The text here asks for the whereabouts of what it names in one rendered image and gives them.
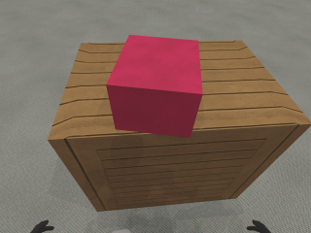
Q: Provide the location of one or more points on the robot right hand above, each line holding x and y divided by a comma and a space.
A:
259, 227

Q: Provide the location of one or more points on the pedestal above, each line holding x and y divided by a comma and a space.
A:
244, 122

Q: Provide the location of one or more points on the robot left hand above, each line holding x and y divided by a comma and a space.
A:
41, 227

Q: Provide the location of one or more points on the carton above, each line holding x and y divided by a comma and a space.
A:
156, 86

